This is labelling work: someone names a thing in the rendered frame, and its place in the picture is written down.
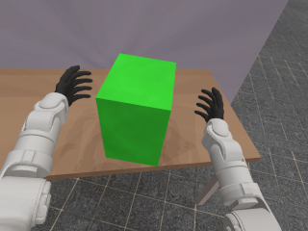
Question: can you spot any left robot upper arm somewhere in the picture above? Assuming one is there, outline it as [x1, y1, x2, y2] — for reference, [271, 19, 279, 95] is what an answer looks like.
[0, 176, 52, 231]

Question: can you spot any robot right forearm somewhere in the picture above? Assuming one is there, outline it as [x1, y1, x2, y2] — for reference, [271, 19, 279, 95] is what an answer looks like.
[201, 118, 282, 231]

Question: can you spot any robot left forearm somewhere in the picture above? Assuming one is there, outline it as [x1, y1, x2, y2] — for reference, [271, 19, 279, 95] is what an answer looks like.
[0, 92, 69, 181]

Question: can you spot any left robot hand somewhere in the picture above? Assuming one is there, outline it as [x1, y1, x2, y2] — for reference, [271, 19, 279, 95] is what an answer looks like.
[54, 65, 92, 107]

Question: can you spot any right robot upper arm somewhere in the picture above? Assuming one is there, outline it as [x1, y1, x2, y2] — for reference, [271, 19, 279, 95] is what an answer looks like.
[223, 208, 281, 231]

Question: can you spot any carton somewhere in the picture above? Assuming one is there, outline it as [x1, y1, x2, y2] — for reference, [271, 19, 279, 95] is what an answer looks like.
[95, 53, 176, 167]

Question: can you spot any table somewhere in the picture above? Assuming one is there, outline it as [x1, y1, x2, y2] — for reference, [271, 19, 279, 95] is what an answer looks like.
[0, 67, 262, 206]

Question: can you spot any right robot hand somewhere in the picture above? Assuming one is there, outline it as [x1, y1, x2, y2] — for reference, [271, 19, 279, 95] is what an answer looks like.
[194, 87, 224, 124]

